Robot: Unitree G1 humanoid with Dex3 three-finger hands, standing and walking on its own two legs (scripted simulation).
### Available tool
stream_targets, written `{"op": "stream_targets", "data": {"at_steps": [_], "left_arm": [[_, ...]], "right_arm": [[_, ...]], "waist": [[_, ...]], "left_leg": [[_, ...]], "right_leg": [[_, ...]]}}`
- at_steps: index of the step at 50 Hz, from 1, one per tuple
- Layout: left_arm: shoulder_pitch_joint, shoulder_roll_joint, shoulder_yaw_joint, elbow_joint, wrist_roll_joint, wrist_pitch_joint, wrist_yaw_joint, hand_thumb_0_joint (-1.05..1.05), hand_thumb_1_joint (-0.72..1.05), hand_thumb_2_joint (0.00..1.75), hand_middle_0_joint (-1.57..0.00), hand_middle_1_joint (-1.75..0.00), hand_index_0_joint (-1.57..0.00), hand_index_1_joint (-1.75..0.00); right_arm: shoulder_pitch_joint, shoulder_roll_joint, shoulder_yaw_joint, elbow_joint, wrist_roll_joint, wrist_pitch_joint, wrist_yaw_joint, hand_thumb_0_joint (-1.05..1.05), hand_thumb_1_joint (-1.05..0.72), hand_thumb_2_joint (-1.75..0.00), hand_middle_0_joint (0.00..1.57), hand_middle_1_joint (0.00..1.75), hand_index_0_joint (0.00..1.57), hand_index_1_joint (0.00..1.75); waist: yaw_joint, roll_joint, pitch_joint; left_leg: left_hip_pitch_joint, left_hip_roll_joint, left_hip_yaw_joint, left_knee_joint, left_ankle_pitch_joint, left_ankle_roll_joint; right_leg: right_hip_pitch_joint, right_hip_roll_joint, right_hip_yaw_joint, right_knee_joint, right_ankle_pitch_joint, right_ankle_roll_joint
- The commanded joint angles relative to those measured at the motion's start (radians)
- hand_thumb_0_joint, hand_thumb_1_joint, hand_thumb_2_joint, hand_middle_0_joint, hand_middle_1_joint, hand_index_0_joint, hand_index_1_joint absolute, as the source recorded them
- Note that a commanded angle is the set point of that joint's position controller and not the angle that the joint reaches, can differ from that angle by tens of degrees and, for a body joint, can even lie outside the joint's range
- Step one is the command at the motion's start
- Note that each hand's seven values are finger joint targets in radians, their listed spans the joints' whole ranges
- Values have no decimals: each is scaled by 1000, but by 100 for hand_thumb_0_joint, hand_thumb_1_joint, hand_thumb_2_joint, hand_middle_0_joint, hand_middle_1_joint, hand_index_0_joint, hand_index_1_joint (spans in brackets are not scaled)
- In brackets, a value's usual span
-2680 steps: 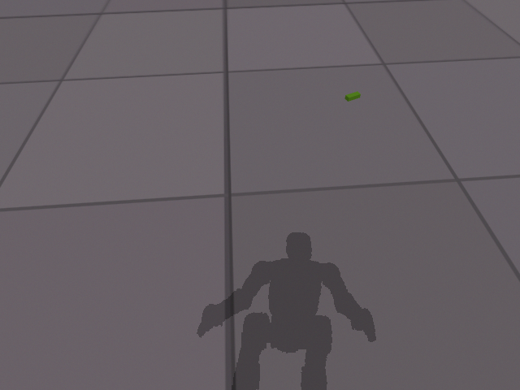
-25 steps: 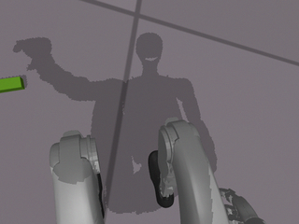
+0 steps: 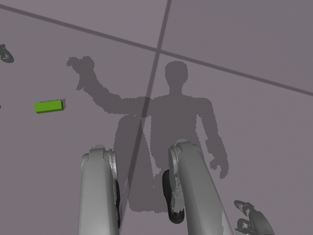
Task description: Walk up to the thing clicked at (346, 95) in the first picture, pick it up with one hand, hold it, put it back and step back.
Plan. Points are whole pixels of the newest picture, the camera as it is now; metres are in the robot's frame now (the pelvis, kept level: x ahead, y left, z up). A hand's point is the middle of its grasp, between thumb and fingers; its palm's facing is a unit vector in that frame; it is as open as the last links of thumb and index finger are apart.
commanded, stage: go down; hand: left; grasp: from above
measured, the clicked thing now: (49, 106) +0.51 +0.37 -0.43
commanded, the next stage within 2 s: none
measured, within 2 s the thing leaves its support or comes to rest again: neither
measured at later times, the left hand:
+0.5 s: hand out of the picture +0.45 +0.38 -0.01, palm faces -0.43 -0.07 -0.90, open 13.6 cm
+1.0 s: hand out of the picture +0.45 +0.39 +0.02, palm faces -0.43 -0.07 -0.90, open 13.9 cm
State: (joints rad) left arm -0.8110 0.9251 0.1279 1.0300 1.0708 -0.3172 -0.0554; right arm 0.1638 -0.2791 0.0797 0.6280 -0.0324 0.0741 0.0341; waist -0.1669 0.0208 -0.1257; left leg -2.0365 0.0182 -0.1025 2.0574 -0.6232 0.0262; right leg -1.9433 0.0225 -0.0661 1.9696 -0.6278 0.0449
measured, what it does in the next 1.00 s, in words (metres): rises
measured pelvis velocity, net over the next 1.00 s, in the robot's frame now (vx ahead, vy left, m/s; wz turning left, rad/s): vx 0.01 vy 0.01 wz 0.02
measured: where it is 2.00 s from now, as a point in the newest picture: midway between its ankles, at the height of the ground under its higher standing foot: (143, 209)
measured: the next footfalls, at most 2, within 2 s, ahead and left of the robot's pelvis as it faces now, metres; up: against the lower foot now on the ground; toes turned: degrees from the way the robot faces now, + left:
none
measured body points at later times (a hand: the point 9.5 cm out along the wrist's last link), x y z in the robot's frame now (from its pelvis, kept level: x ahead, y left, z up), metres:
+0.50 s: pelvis +0.00 +0.00 +0.05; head +0.20 +0.07 +0.45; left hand +0.47 +0.38 +0.04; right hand +0.08 -0.27 -0.06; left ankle +0.09 +0.11 -0.41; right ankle +0.11 -0.14 -0.41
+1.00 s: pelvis +0.01 +0.01 +0.08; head +0.20 +0.08 +0.48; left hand +0.47 +0.39 +0.07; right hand +0.10 -0.26 -0.03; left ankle +0.09 +0.11 -0.41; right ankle +0.11 -0.14 -0.41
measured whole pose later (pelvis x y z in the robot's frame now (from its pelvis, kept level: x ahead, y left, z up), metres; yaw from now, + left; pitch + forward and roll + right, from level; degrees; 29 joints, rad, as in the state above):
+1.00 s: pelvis +0.01 +0.01 +0.08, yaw +1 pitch +33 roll -9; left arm -0.83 0.91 0.13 1.13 1.13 -0.34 0.02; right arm 0.17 -0.26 0.06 0.69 -0.03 0.06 0.03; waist -0.17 0.03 -0.14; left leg -1.79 0.02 -0.10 1.81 -0.59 0.03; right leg -1.69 0.02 -0.07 1.70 -0.59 0.04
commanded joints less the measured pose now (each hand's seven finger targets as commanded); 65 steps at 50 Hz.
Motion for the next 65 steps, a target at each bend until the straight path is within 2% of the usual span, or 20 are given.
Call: {"op": "stream_targets", "data": {"at_steps": [1, 6, 8, 12, 13, 15, 17, 20, 33, 37, 41, 44, 46, 47, 48, 51, 54, 60, 64, 65], "left_arm": [[-300, 319, 85, -144, -10, -21, 36, 0, -32, 80, -25, -86, -26, -86], [-345, 358, 105, -168, -2, -32, 44, 0, -37, 84, -22, -88, -22, -88], [-341, 361, 117, -183, -2, -32, 49, 0, -39, 86, -21, -88, -20, -88], [-316, 369, 125, -161, 0, -22, 56, 0, -42, 88, -19, -89, -19, -90], [-326, 370, 126, -161, -2, -21, 59, 0, -42, 88, -19, -89, -19, -90], [-314, 343, 103, -140, 3, -18, 56, 0, -43, 90, -18, -89, -18, -90], [-313, 362, 118, -140, 0, -21, 55, 0, -44, 90, -17, -91, -16, -92], [-318, 350, 105, -133, 5, -24, 54, 0, -45, 91, -16, -93, -16, -93], [-302, 345, 108, -98, 18, -33, 91, 0, -50, 94, -13, -96, -13, -96], [-324, 332, 96, -101, 29, -28, 100, 0, -50, 94, -13, -97, -12, -98], [-327, 311, 82, -76, 31, -25, 103, 0, -50, 93, -13, -96, -13, -97], [-341, 334, 94, -78, 35, -23, 111, 0, -50, 93, -13, -97, -12, -97], [-342, 312, 73, -75, 43, -23, 111, 0, -49, 93, -14, -95, -14, -96], [-331, 328, 90, -68, 42, -23, 113, 0, -48, 92, -15, -95, -15, -95], [-353, 331, 84, -72, 41, -24, 113, 0, -50, 94, -14, -96, -13, -96], [-334, 324, 80, -60, 44, -23, 113, 0, -51, 94, -13, -96, -13, -97], [-361, 330, 82, -78, 45, -22, 115, 0, -52, 96, -14, -95, -13, -96], [-334, 348, 104, -80, 39, -21, 116, 0, -51, 94, -15, -93, -14, -94], [-333, 325, 81, -83, 38, -22, 112, 0, -49, 93, -17, -91, -15, -93], [-328, 355, 106, -89, 36, -24, 111, 0, -50, 93, -16, -93, -14, -94]], "right_arm": [[171, -212, -72, -23, -8, -10, -18, 0, -91, -90, 20, 30, 20, 30], [167, -215, -80, -24, -7, -11, -25, 0, -91, -90, 20, 30, 20, 30], [174, -217, -85, -18, -6, -10, -25, 0, -91, -90, 20, 30, 20, 30], [180, -210, -84, -9, -6, -8, -25, 0, -91, -90, 20, 30, 20, 30], [181, -209, -85, -3, -7, -8, -25, 0, -91, -90, 20, 30, 20, 30], [183, -201, -83, -4, -6, -7, -24, 0, -91, -90, 20, 30, 20, 30], [180, -204, -86, 1, -5, -8, -27, 0, -91, -90, 20, 30, 20, 30], [174, -202, -85, 0, -3, -11, -29, 0, -91, -90, 20, 30, 20, 30], [178, -198, -91, 21, -2, -18, -26, 0, -91, -90, 20, 30, 20, 30], [187, -201, -94, 28, -6, -17, -20, 0, -91, -90, 20, 30, 20, 30], [179, -198, -97, 29, -7, -17, -16, 0, -91, -90, 20, 30, 20, 30], [174, -196, -96, 32, -6, -18, -17, 0, -91, -90, 20, 30, 20, 30], [180, -194, -93, 30, -8, -17, -14, 0, -91, -90, 20, 30, 20, 30], [175, -198, -98, 32, -6, -18, -15, 0, -92, -90, 20, 30, 20, 30], [172, -198, -94, 31, -6, -19, -15, 0, -91, -90, 20, 30, 20, 30], [168, -198, -95, 28, -4, -19, -17, 0, -91, -90, 20, 30, 20, 30], [173, -196, -92, 27, -4, -20, -18, 0, -92, -90, 20, 30, 20, 30], [178, -199, -96, 33, -2, -22, -21, 0, -92, -90, 20, 30, 20, 30], [179, -196, -95, 36, -3, -23, -21, 0, -92, -90, 20, 30, 20, 30], [180, -200, -96, 39, -2, -22, -21, 0, -92, -90, 20, 30, 20, 30]], "waist": [[0, 275, -589], [3, 294, -601], [9, 290, -657], [21, 286, -656], [12, 298, -652], [-2, 262, -630], [10, 250, -618], [8, 270, -595], [13, 268, -613], [10, 291, -633], [4, 280, -606], [5, 279, -595], [-2, 285, -599], [11, 267, -616], [0, 290, -603], [6, 280, -571], [-2, 296, -604], [15, 290, -629], [6, 308, -611], [19, 303, -630]], "left_leg": [[568, 8, -13, -323, 84, 12], [598, 9, -22, -379, 15, 11], [640, 7, -14, -371, 67, 12], [672, 4, 0, -377, 146, 14], [674, 5, -5, -387, 141, 11], [654, 4, 2, -390, 124, 18], [649, 4, 4, -408, 88, 19], [660, 8, -6, -443, 51, 15], [750, 3, -2, -483, 150, 7], [812, 9, -18, -488, 228, 1], [818, 12, -25, -514, 190, 2], [793, 8, -18, -524, 153, 4], [797, 8, -13, -523, 164, 4], [822, 10, -18, -525, 171, 5], [809, 10, -21, -529, 165, 2], [802, 13, -31, -556, 111, 1], [821, 13, -26, -552, 138, 0], [867, 13, -40, -564, 175, -2], [878, 16, -35, -568, 185, -4], [892, 15, -41, -569, 203, -5]], "right_leg": [[249, 18, -44, -200, 154, -72], [276, 18, -42, -233, 117, -71], [296, 17, -38, -248, 142, -71], [328, 16, -32, -281, 178, -71], [334, 16, -35, -281, 177, -72], [350, 19, -33, -305, 168, -70], [371, 17, -29, -322, 148, -70], [366, 20, -33, -334, 127, -70], [428, 18, -27, -394, 179, -74], [414, 19, -31, -393, 213, -77], [417, 19, -32, -414, 192, -74], [438, 20, -30, -426, 176, -74], [441, 22, -29, -432, 182, -76], [445, 21, -29, -435, 183, -75], [436, 21, -29, -431, 182, -75], [442, 22, -34, -442, 153, -74], [445, 24, -30, -442, 170, -76], [458, 24, -31, -449, 187, -76], [448, 25, -30, -460, 187, -76], [462, 25, -29, -459, 197, -77]]}}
